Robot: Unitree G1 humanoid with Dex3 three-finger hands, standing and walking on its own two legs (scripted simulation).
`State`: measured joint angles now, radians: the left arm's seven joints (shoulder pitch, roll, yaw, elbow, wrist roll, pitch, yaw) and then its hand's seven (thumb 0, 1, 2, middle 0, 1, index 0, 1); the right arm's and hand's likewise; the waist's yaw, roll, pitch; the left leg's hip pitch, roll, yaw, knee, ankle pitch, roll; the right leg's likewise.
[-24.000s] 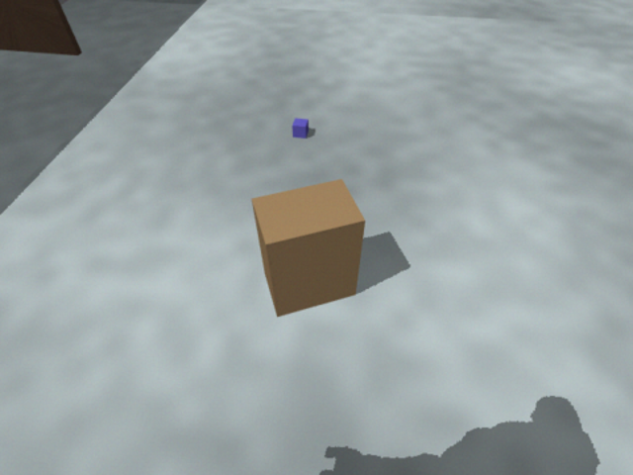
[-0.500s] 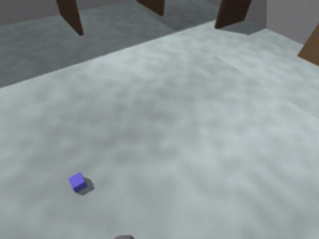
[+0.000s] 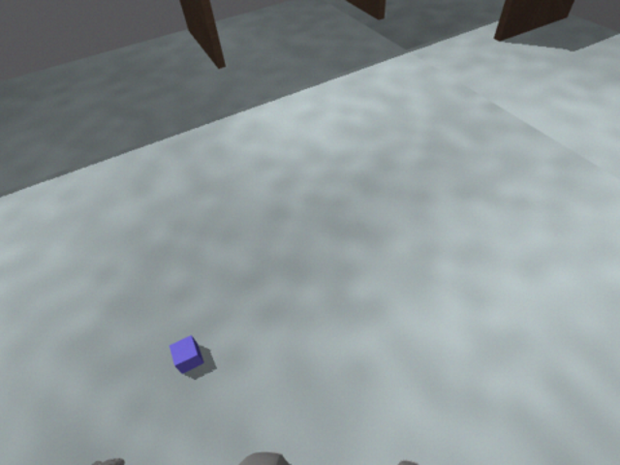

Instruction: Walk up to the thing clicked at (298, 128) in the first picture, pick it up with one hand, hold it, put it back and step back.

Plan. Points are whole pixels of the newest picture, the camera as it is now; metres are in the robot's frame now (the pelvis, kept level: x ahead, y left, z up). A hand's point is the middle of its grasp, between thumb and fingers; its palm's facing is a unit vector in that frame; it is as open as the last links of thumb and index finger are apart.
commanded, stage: walk up
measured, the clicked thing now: (186, 354) +0.51 +0.50 -0.72
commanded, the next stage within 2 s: stand in 0.82 s
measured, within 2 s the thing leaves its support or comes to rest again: neither
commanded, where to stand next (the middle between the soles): +0.09 +0.01 m, yaw +0 degrees
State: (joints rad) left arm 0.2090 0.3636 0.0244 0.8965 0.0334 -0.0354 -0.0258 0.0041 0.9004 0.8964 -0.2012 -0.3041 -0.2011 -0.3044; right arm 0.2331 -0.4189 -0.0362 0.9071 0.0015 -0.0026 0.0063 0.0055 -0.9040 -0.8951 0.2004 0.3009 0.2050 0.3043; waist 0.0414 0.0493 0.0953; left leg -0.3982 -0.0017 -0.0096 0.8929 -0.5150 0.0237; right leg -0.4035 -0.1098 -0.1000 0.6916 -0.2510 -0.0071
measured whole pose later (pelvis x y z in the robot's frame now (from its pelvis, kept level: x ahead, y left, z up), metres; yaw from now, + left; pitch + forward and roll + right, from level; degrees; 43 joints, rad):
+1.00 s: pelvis +0.05 +0.00 +0.03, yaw +4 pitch -2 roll +0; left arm 0.07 0.36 0.00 1.18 0.01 -0.02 -0.01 0.00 0.90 0.90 -0.20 -0.30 -0.20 -0.30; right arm 0.06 -0.35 0.00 1.16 0.00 -0.01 0.01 0.00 -0.90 -0.90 0.20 0.30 0.21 0.30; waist 0.02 0.01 0.05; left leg -0.09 0.00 -0.03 0.33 -0.21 -0.01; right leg -0.15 -0.06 -0.11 0.34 -0.15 0.02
